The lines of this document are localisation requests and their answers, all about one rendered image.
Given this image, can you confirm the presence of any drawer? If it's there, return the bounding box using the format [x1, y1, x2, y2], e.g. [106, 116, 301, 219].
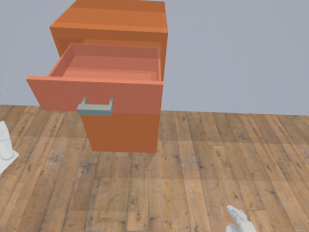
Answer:
[26, 43, 163, 115]

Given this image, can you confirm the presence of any right robot hand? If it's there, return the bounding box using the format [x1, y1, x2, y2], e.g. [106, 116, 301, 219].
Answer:
[225, 205, 257, 232]

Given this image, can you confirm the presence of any cabinet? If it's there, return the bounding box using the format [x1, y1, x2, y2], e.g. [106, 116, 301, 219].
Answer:
[49, 0, 168, 153]

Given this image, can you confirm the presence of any handle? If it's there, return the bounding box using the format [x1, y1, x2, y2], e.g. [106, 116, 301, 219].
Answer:
[76, 97, 114, 116]

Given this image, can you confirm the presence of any left robot hand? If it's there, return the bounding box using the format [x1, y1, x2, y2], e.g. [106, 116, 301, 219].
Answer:
[0, 93, 19, 174]

